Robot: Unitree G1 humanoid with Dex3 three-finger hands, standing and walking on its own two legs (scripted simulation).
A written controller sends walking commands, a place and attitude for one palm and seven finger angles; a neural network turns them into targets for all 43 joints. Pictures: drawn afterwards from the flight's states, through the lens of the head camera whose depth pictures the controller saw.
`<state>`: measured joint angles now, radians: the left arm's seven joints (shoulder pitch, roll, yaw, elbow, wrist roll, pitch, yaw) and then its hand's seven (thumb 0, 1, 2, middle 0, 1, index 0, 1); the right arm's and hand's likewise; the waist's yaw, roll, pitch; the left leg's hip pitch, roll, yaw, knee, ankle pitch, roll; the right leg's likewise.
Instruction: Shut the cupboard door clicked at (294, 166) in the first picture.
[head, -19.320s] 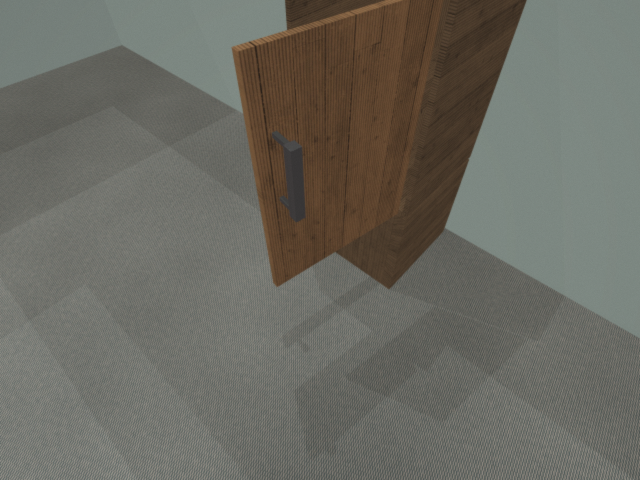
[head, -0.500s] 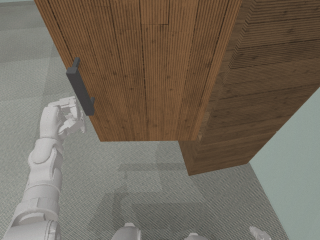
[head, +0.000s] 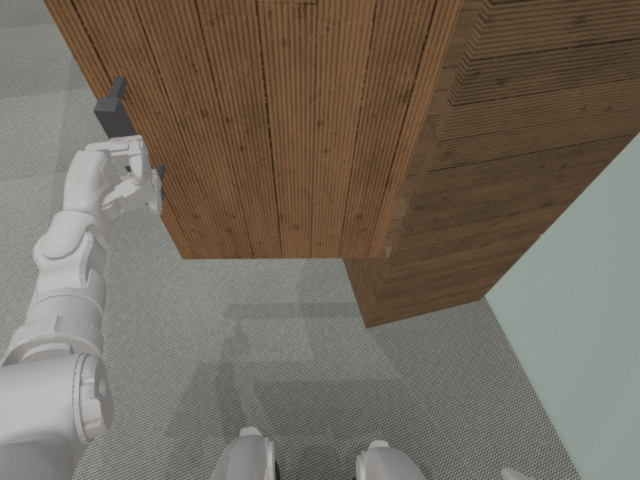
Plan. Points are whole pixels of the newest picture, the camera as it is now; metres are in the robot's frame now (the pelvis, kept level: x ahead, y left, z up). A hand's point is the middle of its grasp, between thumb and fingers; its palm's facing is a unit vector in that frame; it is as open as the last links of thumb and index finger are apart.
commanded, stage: push the door shut along its arc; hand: left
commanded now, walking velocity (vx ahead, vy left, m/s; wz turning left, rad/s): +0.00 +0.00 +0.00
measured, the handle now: (138, 145) +0.53 +0.24 +0.08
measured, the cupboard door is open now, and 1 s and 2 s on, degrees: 77 61 55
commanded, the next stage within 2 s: pull the fist back off the door in 1.42 s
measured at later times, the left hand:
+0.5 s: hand (169, 150) +0.51 +0.19 +0.09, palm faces -0.18 -0.98 -0.02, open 3.1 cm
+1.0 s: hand (207, 119) +0.57 +0.15 +0.10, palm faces -0.32 -0.95 +0.01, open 3.1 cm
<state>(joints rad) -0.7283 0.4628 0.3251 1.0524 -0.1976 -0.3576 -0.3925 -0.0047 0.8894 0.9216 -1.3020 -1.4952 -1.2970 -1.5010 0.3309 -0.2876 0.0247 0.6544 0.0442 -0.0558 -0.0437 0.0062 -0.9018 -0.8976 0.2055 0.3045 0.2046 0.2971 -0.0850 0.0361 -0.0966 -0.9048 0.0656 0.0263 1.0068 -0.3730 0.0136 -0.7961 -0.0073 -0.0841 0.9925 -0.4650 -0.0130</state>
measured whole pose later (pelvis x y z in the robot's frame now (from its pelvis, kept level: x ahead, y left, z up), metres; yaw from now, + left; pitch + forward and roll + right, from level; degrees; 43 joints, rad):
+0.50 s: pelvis +0.00 +0.01 -0.02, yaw -1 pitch +21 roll -4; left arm -1.02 0.61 0.33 1.25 -0.14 -0.30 -0.46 0.02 0.90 0.90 -1.30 -1.50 -1.31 -1.50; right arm 0.37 -0.30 0.04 0.67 0.03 -0.07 -0.03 0.00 -0.90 -0.90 0.21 0.30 0.20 0.30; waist -0.16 0.04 -0.10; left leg -1.08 0.08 0.01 1.11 -0.40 0.02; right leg -0.95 0.01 -0.09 1.06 -0.48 -0.01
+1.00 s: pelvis +0.00 +0.02 -0.03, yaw -3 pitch +25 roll -5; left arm -1.24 0.68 0.32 1.34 -0.07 -0.23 -0.51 0.02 0.90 0.90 -1.30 -1.50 -1.29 -1.50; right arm 0.39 -0.29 0.06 0.67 0.01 -0.08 -0.03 0.00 -0.90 -0.90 0.21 0.30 0.21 0.30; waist -0.24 0.06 -0.09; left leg -1.19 0.10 0.01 1.17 -0.43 0.03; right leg -1.06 0.02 -0.08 1.10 -0.49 0.00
